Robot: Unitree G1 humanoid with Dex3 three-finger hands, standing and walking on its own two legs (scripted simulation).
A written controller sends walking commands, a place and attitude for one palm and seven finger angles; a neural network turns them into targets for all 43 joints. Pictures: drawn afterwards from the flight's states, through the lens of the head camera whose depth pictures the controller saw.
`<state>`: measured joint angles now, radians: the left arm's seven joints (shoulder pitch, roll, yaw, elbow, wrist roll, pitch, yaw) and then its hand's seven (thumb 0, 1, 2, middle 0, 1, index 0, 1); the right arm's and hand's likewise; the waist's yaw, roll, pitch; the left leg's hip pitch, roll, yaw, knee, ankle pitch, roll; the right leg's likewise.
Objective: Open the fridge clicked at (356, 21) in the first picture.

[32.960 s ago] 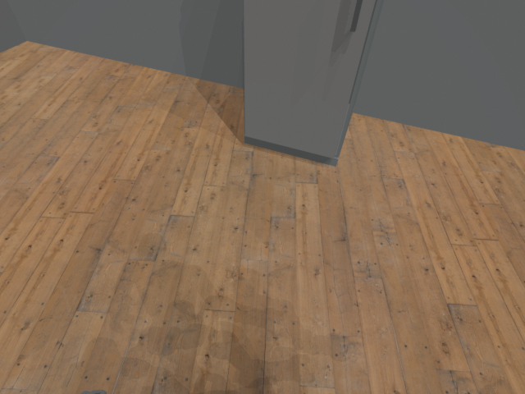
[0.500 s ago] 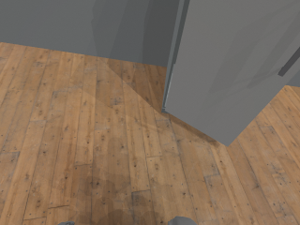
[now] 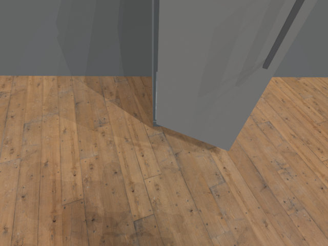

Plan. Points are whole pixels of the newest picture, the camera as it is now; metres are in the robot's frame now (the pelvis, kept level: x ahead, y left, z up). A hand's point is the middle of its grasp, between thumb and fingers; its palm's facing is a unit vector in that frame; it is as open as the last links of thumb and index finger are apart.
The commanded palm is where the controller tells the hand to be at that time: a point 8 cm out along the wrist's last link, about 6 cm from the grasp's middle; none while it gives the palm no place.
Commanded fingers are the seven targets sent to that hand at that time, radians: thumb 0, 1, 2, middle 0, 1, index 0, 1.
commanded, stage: take the last steps up to it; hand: right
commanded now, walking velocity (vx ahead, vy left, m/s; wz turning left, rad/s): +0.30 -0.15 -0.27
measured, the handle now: (291, 15) +0.77 -0.38 +0.21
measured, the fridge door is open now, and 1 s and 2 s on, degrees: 27 27 27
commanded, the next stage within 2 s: come to a stop and stand still in 0.80 s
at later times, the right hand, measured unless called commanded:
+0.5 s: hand out of the picture +0.07 -0.28 -0.18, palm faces +0.17 +0.97 -0.20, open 7.4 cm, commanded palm none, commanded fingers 0.00 -0.90 -0.90 0.20 0.30 0.20 0.30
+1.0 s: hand (266, 203) +0.28 -0.31 -0.15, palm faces +0.16 +0.97 -0.19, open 7.2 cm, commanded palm none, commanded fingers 0.00 -0.90 -0.90 0.20 0.30 0.20 0.30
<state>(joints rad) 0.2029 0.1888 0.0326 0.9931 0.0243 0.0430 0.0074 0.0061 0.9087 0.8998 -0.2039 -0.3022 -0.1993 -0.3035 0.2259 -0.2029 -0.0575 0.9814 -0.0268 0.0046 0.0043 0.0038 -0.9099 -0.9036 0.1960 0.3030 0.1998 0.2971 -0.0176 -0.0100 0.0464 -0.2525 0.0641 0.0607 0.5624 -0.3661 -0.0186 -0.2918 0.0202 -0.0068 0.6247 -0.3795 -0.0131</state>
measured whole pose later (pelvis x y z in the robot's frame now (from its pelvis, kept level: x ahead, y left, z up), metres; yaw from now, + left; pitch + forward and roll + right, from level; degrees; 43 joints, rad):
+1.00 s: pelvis +0.27 -0.13 +0.02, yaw -6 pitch +0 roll -1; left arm 0.26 0.16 0.03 1.08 0.03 0.00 0.00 0.01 0.92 0.90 -0.20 -0.30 -0.19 -0.30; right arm 0.26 -0.16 -0.04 1.06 -0.02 -0.05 -0.01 -0.01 -0.94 -0.90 0.20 0.30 0.20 0.30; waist -0.01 0.01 0.04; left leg -0.16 0.05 0.13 0.40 -0.25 0.01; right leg -0.38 -0.06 -0.07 0.64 -0.24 0.03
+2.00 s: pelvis +0.26 -0.12 +0.01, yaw -3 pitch -1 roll +0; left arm 0.29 0.18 0.00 1.04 0.02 0.00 0.02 0.01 0.92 0.90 -0.20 -0.30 -0.20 -0.30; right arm 0.30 -0.16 0.01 1.08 -0.02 -0.01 -0.03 0.00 -0.91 -0.90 0.20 0.30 0.20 0.30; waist 0.01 -0.04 0.02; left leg -0.23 0.02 0.04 0.53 -0.28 0.01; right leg -0.22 -0.01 -0.07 0.51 -0.27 -0.01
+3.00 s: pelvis +0.27 -0.11 +0.01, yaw -2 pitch -1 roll -1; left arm 0.22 0.19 -0.01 1.12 0.02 -0.02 0.02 0.01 0.90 0.90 -0.20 -0.30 -0.20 -0.30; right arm 0.24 -0.21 0.01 1.10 -0.02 -0.02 -0.01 0.00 -0.91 -0.90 0.20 0.30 0.20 0.30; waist -0.01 0.01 0.03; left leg -0.19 0.00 0.03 0.45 -0.24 0.02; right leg -0.17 -0.03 -0.07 0.41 -0.23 0.01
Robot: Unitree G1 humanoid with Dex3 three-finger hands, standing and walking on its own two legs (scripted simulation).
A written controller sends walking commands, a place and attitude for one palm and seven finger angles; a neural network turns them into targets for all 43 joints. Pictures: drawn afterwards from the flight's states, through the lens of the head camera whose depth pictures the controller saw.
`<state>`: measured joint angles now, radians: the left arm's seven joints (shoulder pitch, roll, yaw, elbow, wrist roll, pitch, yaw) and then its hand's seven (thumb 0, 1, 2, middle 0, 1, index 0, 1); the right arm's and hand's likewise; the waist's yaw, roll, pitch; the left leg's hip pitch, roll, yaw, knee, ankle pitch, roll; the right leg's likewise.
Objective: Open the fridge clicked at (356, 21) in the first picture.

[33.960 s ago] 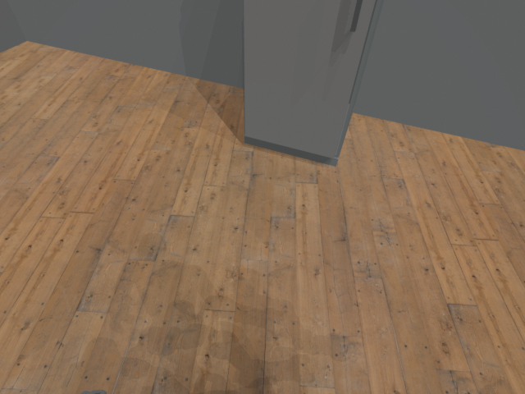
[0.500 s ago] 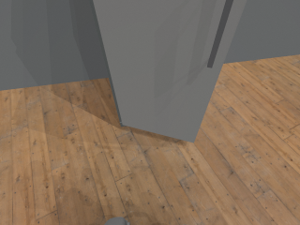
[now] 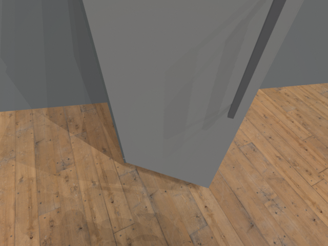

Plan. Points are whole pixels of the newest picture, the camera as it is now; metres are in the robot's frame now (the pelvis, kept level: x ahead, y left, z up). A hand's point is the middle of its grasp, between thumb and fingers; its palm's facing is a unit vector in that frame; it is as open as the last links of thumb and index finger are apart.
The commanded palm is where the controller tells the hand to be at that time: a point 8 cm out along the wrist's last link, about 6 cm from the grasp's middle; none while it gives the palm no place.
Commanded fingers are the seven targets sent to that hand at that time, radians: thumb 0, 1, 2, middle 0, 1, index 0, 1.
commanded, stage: come to a stop and stand still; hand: right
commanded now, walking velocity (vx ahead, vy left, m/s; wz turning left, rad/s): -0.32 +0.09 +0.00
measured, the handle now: (252, 61) +0.52 -0.19 +0.19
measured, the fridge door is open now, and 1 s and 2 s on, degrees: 27 27 27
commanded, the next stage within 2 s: look again from close up in 1.58 s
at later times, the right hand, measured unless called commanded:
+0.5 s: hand out of the picture +0.07 -0.19 -0.18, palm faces -0.02 +0.96 -0.28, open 7.4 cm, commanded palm none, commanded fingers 0.00 -0.90 -0.90 0.20 0.30 0.20 0.30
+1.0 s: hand out of the picture +0.00 -0.17 -0.18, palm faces -0.04 +0.97 -0.24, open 7.3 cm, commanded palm none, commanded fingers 0.00 -0.90 -0.90 0.20 0.30 0.20 0.30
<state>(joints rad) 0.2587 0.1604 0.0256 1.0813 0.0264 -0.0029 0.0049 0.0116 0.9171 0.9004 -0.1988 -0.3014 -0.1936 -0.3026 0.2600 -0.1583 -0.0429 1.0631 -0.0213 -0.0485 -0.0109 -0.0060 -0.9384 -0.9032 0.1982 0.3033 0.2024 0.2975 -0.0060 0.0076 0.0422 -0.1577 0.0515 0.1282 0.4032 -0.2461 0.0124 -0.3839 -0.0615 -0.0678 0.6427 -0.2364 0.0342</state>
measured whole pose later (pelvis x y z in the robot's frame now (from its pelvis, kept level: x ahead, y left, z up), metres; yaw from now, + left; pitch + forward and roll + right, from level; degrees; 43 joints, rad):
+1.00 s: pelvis -0.01 +0.01 -0.01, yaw +3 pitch -1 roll +0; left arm 0.29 0.18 0.00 1.04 0.02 0.00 0.02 0.01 0.92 0.90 -0.20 -0.30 -0.20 -0.30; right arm 0.30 -0.16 0.01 1.08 -0.02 -0.01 -0.03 0.00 -0.91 -0.90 0.20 0.30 0.20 0.30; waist 0.01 -0.04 0.02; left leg -0.23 0.02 0.04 0.53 -0.28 0.01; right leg -0.22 -0.01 -0.07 0.51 -0.27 -0.01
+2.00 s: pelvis -0.01 +0.02 +0.00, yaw +4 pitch -1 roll -1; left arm 0.22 0.19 -0.01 1.12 0.02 -0.02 0.02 0.01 0.90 0.90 -0.20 -0.30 -0.20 -0.30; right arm 0.24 -0.21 0.01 1.10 -0.02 -0.02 -0.01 0.00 -0.91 -0.90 0.20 0.30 0.20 0.30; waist -0.01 0.01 0.03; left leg -0.19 0.00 0.03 0.45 -0.24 0.02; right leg -0.17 -0.03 -0.07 0.41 -0.23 0.01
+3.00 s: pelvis +0.07 +0.02 -0.01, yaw -4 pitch +1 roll +1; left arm 0.37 0.09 0.00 1.09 0.04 -0.06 0.04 0.01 0.90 0.90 -0.20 -0.30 -0.20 -0.30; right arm 0.31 -0.19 -0.05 1.08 -0.03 0.01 0.00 0.01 -0.91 -0.90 0.20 0.30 0.20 0.30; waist 0.02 0.06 0.04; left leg -0.47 0.04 0.07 1.14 -0.45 -0.01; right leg -0.16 0.00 -0.02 0.52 -0.37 -0.02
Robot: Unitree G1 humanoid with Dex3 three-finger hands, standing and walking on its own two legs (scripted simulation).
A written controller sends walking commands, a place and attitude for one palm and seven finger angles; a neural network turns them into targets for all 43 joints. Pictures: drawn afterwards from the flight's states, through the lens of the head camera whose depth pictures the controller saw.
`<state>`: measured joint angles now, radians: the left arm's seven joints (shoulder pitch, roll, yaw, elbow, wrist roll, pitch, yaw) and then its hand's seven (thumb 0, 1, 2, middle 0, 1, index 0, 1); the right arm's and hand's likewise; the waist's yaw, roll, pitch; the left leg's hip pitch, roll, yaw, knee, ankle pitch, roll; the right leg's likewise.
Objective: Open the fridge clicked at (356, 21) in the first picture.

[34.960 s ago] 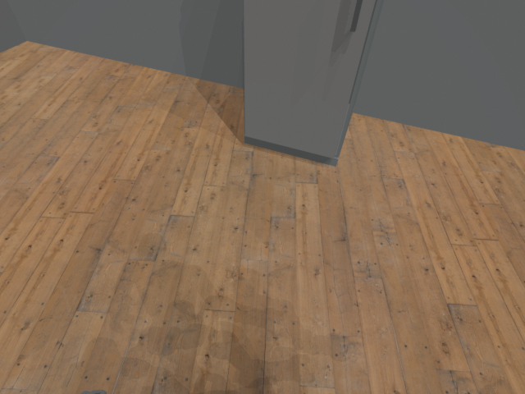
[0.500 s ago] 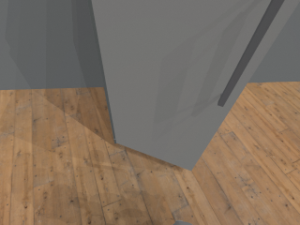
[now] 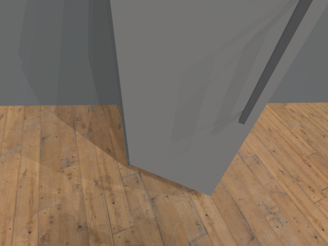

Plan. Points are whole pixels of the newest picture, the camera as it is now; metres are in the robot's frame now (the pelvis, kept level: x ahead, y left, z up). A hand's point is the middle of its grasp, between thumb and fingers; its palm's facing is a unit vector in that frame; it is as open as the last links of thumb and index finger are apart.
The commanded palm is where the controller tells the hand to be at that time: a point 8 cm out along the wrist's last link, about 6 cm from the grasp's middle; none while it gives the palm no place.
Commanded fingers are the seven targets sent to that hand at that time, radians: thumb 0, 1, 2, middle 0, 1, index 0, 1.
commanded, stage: come to a stop and stand still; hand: right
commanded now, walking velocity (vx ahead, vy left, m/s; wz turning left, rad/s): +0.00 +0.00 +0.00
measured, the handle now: (267, 68) +0.53 -0.23 +0.20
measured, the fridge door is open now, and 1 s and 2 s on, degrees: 27 27 27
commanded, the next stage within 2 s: look again from close up in 0.58 s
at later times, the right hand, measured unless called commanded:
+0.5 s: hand out of the picture +0.03 -0.18 -0.17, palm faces -0.01 +0.98 -0.22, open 7.4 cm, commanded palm none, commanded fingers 0.00 -0.90 -0.90 0.20 0.30 0.20 0.30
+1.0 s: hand out of the picture +0.03 -0.18 -0.17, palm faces -0.01 +0.97 -0.22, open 7.4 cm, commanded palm none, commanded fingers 0.00 -0.90 -0.90 0.20 0.30 0.20 0.30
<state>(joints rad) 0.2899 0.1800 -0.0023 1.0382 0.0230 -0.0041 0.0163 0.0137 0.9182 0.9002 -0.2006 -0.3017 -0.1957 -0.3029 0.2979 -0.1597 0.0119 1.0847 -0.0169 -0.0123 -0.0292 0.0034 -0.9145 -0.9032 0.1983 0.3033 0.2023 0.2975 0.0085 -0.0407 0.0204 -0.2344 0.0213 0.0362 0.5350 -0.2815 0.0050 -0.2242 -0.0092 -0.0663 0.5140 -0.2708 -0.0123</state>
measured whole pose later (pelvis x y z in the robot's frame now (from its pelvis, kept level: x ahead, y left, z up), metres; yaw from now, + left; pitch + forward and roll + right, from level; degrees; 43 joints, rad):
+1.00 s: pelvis +0.01 +0.01 +0.01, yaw +1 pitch -1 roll -1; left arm 0.22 0.19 -0.01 1.12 0.02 -0.02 0.02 0.01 0.90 0.90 -0.20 -0.30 -0.20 -0.30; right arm 0.24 -0.21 0.01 1.10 -0.02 -0.02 -0.01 0.00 -0.91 -0.90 0.20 0.30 0.20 0.30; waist -0.01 0.01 0.03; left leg -0.19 0.00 0.03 0.45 -0.24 0.02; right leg -0.17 -0.03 -0.07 0.41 -0.23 0.01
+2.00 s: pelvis +0.09 +0.00 +0.00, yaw -7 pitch +1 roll +1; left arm 0.37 0.09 0.00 1.09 0.04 -0.06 0.04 0.01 0.90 0.90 -0.20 -0.30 -0.20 -0.30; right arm 0.31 -0.19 -0.05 1.08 -0.03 0.01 0.00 0.01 -0.91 -0.90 0.20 0.30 0.20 0.30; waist 0.02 0.06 0.04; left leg -0.47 0.04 0.07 1.14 -0.45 -0.01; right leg -0.16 0.00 -0.02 0.52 -0.37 -0.02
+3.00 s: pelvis +0.16 +0.11 -0.01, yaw -16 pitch -4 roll -1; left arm 0.22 0.18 0.02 0.95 0.01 0.03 0.00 0.01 0.91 0.90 -0.20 -0.30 -0.20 -0.30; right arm 0.38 -0.15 0.02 1.02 -0.02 0.01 -0.04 0.01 -0.91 -0.90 0.20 0.30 0.20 0.30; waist -0.01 -0.02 0.01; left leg -0.24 0.04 0.02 0.62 -0.33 -0.01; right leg -0.27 -0.01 -0.10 0.58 -0.24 -0.02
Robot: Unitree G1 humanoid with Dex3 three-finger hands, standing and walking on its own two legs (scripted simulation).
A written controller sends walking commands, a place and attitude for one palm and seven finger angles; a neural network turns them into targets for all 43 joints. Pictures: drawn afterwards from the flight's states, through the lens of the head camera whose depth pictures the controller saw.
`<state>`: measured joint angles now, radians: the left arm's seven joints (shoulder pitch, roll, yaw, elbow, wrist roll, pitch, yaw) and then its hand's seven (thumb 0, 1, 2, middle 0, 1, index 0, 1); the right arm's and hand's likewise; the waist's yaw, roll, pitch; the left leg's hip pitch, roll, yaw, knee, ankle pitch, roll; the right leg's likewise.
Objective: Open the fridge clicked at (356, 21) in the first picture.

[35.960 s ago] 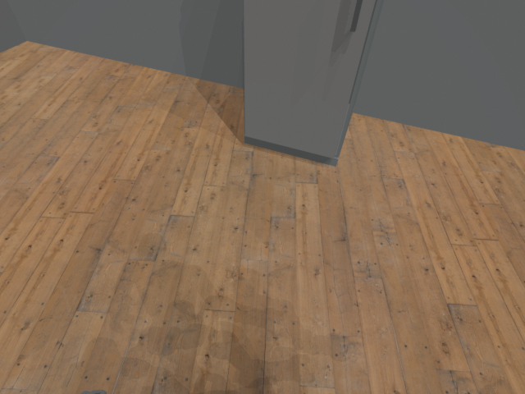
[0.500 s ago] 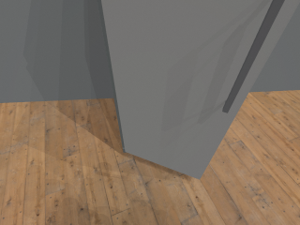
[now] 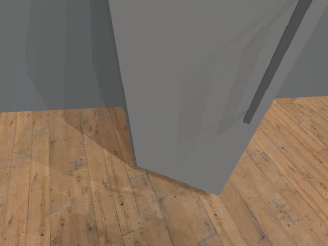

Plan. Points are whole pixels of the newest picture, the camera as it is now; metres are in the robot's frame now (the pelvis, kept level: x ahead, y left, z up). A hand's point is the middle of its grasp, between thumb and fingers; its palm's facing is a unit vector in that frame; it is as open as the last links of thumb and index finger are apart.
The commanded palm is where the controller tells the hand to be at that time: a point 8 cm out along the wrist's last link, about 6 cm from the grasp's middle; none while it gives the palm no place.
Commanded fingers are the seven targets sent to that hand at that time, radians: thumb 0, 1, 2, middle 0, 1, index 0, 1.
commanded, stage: look again from close up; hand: right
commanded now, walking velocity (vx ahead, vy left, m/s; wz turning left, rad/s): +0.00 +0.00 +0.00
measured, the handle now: (271, 67) +0.51 -0.25 +0.19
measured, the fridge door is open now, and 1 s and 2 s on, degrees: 27 27 27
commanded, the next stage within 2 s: shuffle to correct the standing spot in 0.40 s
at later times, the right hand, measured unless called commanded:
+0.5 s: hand out of the picture +0.03 -0.19 -0.17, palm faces +0.00 +0.98 -0.22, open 7.4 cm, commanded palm none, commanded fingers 0.00 -0.90 -0.90 0.20 0.30 0.20 0.30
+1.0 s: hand out of the picture +0.04 -0.19 -0.19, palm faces +0.15 +0.98 -0.14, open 7.4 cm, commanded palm none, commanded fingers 0.00 -0.90 -0.90 0.20 0.30 0.20 0.30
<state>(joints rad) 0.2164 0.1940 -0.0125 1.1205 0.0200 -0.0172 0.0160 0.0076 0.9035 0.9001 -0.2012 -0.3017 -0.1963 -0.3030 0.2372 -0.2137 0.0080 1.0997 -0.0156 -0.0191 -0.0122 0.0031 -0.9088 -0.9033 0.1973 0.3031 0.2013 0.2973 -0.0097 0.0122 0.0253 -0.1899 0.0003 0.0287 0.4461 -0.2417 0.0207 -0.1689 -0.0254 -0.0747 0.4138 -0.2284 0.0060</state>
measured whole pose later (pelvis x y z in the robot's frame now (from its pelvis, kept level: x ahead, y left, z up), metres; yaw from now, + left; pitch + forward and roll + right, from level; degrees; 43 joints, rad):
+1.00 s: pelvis +0.08 -0.01 -0.01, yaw -8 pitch +1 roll +1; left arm 0.37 0.09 0.00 1.09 0.04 -0.06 0.04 0.01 0.90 0.90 -0.20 -0.30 -0.20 -0.30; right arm 0.31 -0.19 -0.05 1.08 -0.03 0.01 0.00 0.01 -0.91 -0.90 0.20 0.30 0.20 0.30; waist 0.02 0.06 0.04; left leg -0.47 0.04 0.07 1.14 -0.45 -0.01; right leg -0.16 0.00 -0.02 0.52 -0.37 -0.02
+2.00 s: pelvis +0.15 +0.09 -0.01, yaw -17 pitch -4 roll -1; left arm 0.22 0.18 0.02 0.95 0.01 0.03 0.00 0.01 0.91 0.90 -0.20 -0.30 -0.20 -0.30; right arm 0.38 -0.15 0.02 1.02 -0.02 0.01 -0.04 0.01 -0.91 -0.90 0.20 0.30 0.20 0.30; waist -0.01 -0.02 0.01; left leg -0.24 0.04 0.02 0.62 -0.33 -0.01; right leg -0.27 -0.01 -0.10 0.58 -0.24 -0.02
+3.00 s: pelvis +0.15 +0.08 +0.00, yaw -16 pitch -2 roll +0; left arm 0.28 0.15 0.00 1.11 0.01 -0.01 0.02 0.01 0.92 0.90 -0.20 -0.30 -0.19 -0.30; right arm 0.35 -0.13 0.02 1.10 -0.02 -0.02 -0.03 0.00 -0.91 -0.90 0.20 0.30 0.20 0.30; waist -0.01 0.01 0.02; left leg -0.19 0.03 0.00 0.45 -0.23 -0.02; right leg -0.23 0.00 -0.10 0.42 -0.17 -0.04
